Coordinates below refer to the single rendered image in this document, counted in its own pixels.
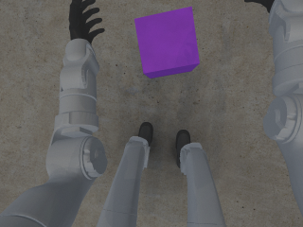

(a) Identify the carton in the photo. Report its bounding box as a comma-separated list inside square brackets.
[134, 7, 200, 79]

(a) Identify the robot right upper arm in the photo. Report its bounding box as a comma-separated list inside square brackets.
[262, 93, 303, 218]

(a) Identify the right robot shin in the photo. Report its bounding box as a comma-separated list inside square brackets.
[179, 142, 207, 162]

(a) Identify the robot right thigh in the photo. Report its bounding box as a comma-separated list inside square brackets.
[180, 147, 227, 227]

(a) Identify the left robot hand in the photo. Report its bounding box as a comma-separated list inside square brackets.
[68, 0, 105, 44]

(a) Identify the robot left upper arm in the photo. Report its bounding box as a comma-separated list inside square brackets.
[0, 135, 108, 227]

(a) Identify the right robot hand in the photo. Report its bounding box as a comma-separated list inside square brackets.
[244, 0, 275, 13]

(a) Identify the robot right forearm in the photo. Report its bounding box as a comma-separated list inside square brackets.
[268, 0, 303, 96]

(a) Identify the robot left forearm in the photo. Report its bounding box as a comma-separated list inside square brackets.
[45, 38, 99, 173]

